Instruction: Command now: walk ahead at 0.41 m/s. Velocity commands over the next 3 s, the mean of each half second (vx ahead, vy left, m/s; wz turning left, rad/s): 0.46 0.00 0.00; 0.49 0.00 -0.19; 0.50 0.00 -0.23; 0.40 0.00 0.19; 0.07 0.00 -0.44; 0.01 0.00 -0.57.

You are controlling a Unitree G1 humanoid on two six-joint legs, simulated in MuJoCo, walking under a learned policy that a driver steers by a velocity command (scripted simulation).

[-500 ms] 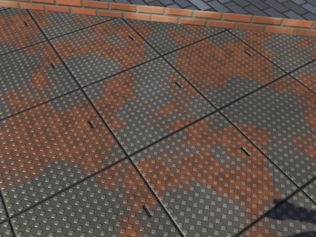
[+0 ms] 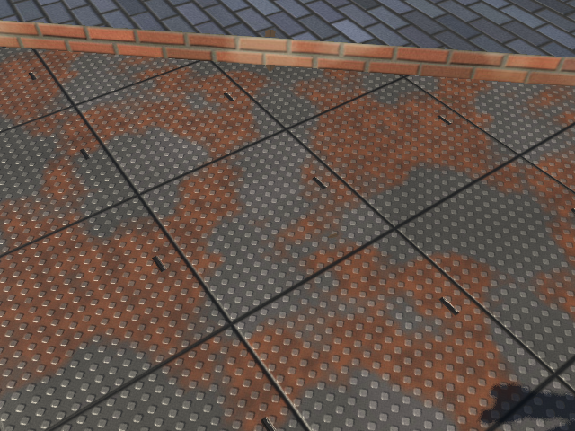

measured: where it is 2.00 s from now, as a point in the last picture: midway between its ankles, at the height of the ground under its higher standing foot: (348, 255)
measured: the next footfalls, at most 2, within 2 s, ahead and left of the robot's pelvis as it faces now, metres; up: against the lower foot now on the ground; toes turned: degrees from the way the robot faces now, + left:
right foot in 0.16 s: +0.15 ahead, -0.12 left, +0.00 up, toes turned -2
left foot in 0.60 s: +0.48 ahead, +0.11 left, -0.14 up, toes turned +0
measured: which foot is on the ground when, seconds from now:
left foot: down 0.00-0.16, up 0.18-0.58, down 0.60-1.00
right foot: up 0.00-0.14, down 0.16-0.60, up 0.62-1.00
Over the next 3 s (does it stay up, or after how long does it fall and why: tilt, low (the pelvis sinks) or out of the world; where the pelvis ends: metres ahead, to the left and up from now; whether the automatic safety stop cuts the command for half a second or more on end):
stays up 1.17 -0.20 -0.15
